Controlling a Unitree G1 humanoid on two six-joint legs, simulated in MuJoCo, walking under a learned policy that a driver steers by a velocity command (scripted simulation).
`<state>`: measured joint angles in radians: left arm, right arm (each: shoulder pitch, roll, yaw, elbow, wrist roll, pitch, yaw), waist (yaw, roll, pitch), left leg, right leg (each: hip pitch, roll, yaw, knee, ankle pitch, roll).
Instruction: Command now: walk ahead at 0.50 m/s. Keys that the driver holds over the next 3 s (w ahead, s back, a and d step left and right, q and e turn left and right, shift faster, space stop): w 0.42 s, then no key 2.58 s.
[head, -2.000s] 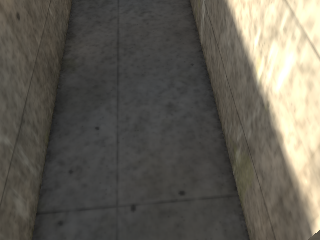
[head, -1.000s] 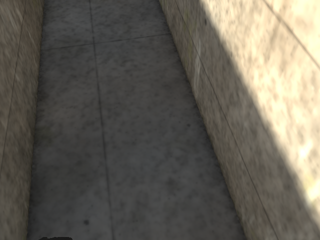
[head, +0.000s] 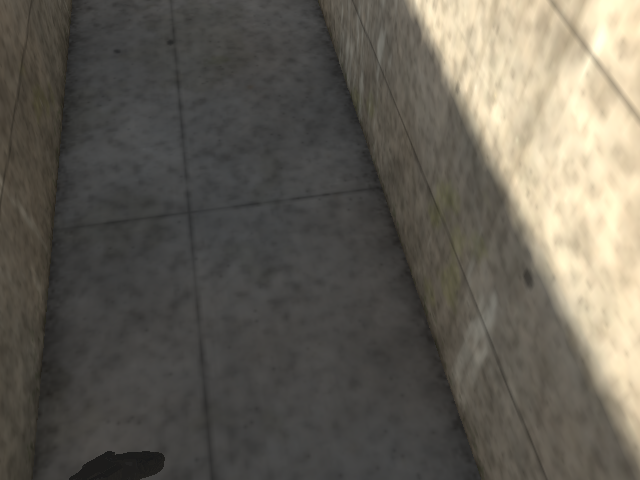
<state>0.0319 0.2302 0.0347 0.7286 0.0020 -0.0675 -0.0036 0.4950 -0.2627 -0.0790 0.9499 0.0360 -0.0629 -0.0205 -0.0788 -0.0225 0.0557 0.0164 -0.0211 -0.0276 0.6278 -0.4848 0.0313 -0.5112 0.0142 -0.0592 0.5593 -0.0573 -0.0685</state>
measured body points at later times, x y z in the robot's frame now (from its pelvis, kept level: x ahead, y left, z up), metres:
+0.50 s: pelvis +0.30 +0.06 +0.00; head +0.34 +0.08 +0.45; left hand +0.29 +0.35 -0.14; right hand +0.46 -0.19 -0.11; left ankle +0.40 +0.16 -0.72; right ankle +0.14 -0.09 -0.66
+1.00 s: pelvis +0.49 +0.06 +0.02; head +0.51 +0.06 +0.47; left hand +0.60 +0.32 -0.10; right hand +0.55 -0.19 -0.13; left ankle +0.40 +0.16 -0.72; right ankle +0.52 -0.05 -0.72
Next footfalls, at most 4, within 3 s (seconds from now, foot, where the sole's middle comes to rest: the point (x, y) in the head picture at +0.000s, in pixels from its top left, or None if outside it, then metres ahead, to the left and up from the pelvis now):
0.44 left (223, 479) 0.44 0.16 -0.75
0.82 right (329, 412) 0.56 -0.05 -0.75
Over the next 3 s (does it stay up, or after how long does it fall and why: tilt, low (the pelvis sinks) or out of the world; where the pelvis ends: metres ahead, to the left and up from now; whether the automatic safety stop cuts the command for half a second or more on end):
stays up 0.49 0.09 0.03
